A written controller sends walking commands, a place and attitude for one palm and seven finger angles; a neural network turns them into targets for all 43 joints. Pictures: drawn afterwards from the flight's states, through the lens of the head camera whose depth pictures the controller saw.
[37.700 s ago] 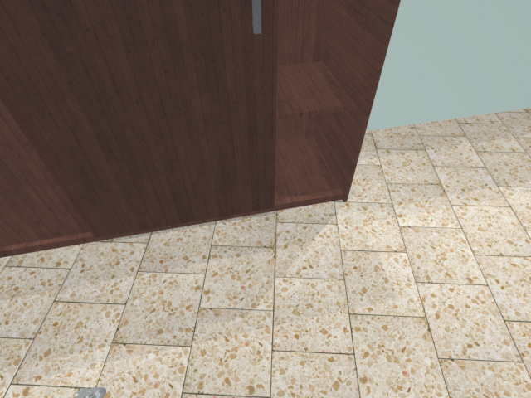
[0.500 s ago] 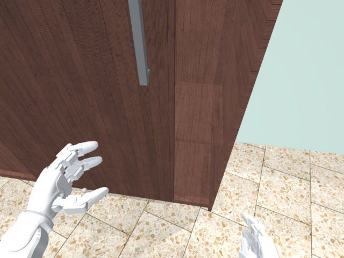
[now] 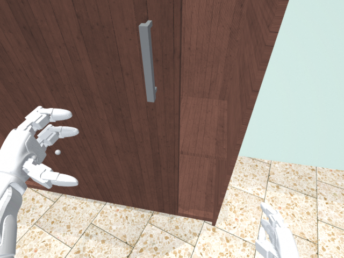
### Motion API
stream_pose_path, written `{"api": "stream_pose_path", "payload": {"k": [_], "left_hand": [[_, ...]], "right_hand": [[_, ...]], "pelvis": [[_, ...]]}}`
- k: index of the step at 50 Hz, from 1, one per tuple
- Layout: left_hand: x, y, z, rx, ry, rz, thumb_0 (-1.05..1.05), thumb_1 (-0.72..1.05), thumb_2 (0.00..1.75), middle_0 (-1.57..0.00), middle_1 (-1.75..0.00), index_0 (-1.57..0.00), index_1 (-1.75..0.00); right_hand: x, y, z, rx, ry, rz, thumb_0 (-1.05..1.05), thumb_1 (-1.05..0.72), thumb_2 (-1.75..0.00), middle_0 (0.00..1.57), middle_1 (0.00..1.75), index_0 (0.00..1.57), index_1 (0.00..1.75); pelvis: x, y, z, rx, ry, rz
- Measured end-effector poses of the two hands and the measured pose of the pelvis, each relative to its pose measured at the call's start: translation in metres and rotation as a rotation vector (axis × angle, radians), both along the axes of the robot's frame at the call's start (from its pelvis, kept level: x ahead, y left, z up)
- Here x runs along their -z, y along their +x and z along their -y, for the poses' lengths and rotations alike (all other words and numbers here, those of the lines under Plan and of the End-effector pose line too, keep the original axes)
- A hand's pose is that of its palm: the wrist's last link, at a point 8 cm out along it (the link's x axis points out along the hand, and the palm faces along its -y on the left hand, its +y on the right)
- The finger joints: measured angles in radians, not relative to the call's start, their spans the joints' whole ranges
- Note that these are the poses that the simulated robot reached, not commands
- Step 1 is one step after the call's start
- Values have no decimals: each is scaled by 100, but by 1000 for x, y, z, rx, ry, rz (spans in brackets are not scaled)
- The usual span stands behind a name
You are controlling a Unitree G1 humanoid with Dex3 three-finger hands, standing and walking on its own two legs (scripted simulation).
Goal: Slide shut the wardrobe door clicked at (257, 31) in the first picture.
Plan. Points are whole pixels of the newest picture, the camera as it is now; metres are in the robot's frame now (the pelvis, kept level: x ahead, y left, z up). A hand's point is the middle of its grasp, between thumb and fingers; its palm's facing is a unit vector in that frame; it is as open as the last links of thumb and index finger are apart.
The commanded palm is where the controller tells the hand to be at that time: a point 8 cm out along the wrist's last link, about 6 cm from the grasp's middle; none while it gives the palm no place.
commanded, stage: raise the hand with hooked fingers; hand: left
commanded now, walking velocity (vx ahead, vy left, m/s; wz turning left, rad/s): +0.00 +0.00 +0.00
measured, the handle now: (150, 64) +0.52 +0.13 +0.23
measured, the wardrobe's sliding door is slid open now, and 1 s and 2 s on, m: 0.20 0.20 0.20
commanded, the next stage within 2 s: move the hooked fingers beside the handle in 0.86 s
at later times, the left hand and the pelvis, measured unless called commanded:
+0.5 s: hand (42, 104) +0.29 +0.28 +0.25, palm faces +0.04 -0.99 -0.14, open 14.0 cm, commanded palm +0.25 +0.31 +0.25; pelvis +0.01 -0.01 +0.01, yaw +0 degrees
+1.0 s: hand (44, 107) +0.29 +0.28 +0.25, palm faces +0.05 -0.99 -0.14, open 14.0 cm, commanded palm +0.26 +0.31 +0.25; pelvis +0.01 +0.00 +0.01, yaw +0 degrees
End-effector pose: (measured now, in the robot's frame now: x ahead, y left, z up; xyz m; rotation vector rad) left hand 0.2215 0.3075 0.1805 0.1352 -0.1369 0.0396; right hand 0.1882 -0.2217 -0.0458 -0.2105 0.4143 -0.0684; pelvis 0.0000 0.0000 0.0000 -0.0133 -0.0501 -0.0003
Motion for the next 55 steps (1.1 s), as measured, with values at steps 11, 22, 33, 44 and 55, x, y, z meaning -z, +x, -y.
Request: {"api": "stream_pose_path", "payload": {"k": [11,22,33,44,55], "left_hand": [[-45,18,-11,-6,21,6,-1,-48,31,-31,-119,-31,-118],[-81,41,-24,-2,18,17,-1,-50,30,-31,-120,-31,-120],[-64,46,-16,18,-6,-9,-1,-50,30,-31,-120,-31,-120],[-72,45,-21,-4,8,-5,-1,-50,30,-31,-120,-31,-120],[-67,52,-23,-3,-16,-21,-1,-50,30,-31,-120,-31,-120]], "right_hand": [[10,10,-16,-53,54,-70,1,-90,-90,20,30,20,30],[15,6,5,-13,39,-123,1,-90,-90,20,30,20,30],[9,6,16,27,23,-116,1,-90,-90,20,30,20,30],[10,13,-2,-3,46,-112,1,-90,-90,20,30,20,30],[13,14,-5,-12,43,-132,1,-90,-90,20,30,20,30]], "pelvis": [[-5,5,6,-7,4,8],[-6,9,8,-3,8,-2],[-6,11,6,12,10,-6],[-7,13,4,5,9,-2],[-7,12,2,-1,8,-6]]}}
